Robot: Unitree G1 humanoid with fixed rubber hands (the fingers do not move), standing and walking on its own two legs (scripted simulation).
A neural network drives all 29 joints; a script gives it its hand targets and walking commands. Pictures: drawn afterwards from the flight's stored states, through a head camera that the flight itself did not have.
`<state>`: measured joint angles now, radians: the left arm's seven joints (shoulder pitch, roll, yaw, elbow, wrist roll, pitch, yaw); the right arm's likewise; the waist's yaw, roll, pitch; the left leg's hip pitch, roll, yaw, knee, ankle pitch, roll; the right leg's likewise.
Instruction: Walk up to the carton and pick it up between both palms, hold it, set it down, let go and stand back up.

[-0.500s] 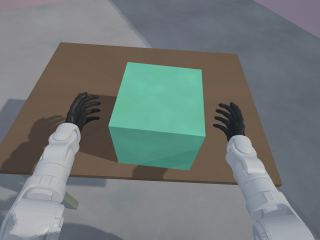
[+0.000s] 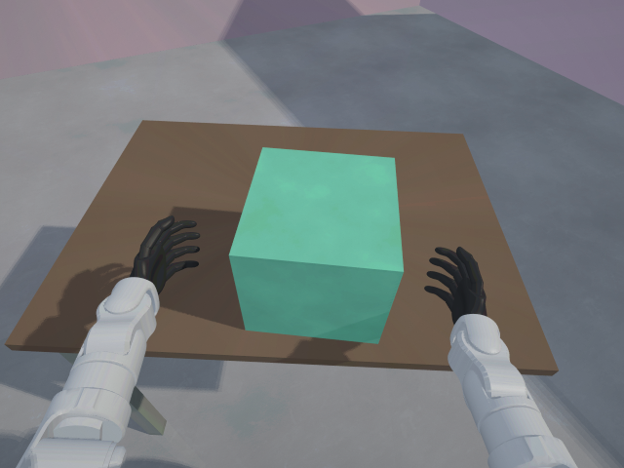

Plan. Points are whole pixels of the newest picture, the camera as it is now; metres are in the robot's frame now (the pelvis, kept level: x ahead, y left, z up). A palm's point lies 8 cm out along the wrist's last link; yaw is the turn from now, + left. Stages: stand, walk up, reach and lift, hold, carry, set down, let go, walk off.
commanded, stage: set down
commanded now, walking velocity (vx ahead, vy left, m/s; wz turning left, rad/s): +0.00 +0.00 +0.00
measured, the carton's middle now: (319, 244) +0.46 +0.01 -0.01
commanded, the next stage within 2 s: let go in 1.82 s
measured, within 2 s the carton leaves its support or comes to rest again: neither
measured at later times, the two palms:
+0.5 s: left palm (128, 362) +0.25 +0.25 +0.00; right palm (465, 367) +0.25 -0.18 +0.00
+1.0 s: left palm (138, 404) +0.21 +0.24 -0.03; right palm (476, 404) +0.22 -0.20 -0.04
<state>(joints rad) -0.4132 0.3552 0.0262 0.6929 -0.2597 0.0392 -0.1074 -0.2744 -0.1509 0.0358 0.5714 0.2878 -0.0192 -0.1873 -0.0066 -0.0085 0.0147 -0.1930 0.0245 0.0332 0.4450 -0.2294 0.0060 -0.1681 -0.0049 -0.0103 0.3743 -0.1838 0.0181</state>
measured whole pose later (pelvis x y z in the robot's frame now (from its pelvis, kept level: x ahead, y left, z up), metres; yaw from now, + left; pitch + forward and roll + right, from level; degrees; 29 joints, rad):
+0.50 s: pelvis +0.00 +0.00 +0.00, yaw +1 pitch -2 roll -1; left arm -0.03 0.39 -0.06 0.53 -0.33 -0.19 -0.10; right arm 0.03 -0.08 0.02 0.44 0.21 -0.15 -0.17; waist 0.02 -0.02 0.04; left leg -0.19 0.02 0.01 0.48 -0.25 0.00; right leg -0.17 -0.01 -0.02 0.43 -0.22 0.01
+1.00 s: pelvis +0.01 -0.01 +0.00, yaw +0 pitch -5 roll -1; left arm 0.12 0.35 -0.09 0.53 -0.27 -0.20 -0.05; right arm 0.13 -0.10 0.00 0.56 0.15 -0.24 -0.10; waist 0.03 -0.01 0.07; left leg -0.13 0.02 0.02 0.46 -0.26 0.00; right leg -0.11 0.00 0.00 0.43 -0.24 0.01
